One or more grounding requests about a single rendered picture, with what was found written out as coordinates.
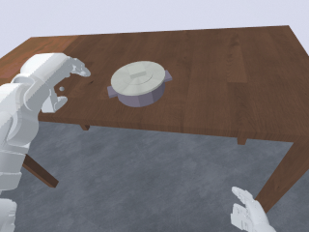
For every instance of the left robot hand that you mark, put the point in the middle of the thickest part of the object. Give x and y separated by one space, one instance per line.
51 68

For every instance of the pot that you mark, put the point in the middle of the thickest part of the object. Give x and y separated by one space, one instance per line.
141 100

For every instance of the lid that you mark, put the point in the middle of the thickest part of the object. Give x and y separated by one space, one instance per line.
124 85

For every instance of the robot left upper arm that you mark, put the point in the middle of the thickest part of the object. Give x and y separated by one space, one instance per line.
7 215

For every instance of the robot left forearm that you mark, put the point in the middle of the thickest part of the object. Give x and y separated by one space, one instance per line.
20 104

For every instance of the knob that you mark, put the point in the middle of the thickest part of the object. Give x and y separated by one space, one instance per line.
136 71

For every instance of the right robot hand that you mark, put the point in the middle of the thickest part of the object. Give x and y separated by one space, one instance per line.
252 214

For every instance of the table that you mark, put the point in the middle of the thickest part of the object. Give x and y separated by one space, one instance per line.
241 82

